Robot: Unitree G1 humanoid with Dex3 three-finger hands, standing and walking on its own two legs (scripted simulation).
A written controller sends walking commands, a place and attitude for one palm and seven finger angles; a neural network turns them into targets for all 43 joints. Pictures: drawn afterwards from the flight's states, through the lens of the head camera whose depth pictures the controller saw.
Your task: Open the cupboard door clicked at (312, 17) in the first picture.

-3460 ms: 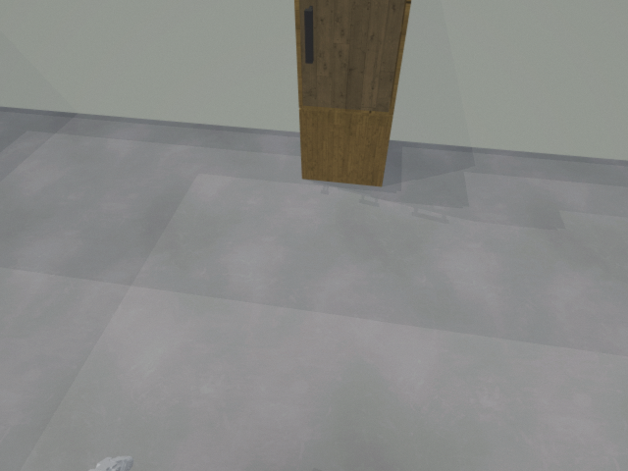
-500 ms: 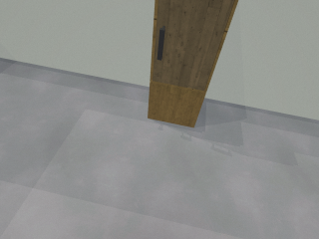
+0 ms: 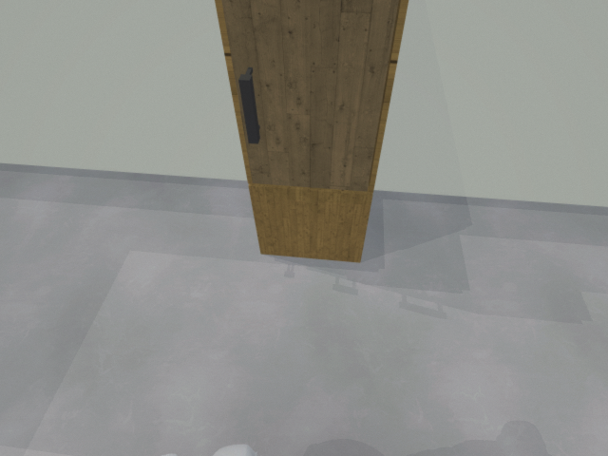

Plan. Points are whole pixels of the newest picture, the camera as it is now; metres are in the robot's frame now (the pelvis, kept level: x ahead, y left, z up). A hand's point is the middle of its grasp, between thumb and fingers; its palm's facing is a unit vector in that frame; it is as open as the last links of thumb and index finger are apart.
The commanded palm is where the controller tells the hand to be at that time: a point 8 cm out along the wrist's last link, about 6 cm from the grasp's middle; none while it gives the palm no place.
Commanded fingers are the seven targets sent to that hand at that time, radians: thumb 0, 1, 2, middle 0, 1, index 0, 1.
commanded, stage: take the last steps up to it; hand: left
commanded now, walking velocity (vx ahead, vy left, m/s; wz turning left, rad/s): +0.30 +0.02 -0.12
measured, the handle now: (252, 106) +0.89 +0.16 -0.04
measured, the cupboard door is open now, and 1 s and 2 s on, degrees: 0 0 0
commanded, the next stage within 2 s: come to a stop and stand still in 0.68 s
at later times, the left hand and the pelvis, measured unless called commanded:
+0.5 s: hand (179, 424) +0.19 +0.21 -0.16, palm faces -0.02 -0.99 -0.17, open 7.3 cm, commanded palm none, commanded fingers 0.00 0.90 0.90 -0.20 -0.30 -0.20 -0.30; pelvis +0.17 +0.03 +0.02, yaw -4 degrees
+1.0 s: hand (223, 334) +0.35 +0.17 -0.18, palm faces -0.02 -0.98 -0.17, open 7.3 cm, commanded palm none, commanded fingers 0.00 0.90 0.90 -0.20 -0.30 -0.20 -0.30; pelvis +0.32 +0.00 +0.00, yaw -5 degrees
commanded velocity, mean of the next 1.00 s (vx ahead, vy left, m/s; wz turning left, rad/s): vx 0.11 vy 0.01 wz -0.04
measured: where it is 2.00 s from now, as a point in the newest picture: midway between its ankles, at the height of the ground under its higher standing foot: (324, 427)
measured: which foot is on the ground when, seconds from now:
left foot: up 0.00-0.24, down 0.26-0.64, up 0.66-0.94, down 0.96-1.00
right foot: down 0.00-0.26, up 0.28-0.62, down 0.64-0.98, up 1.00-1.00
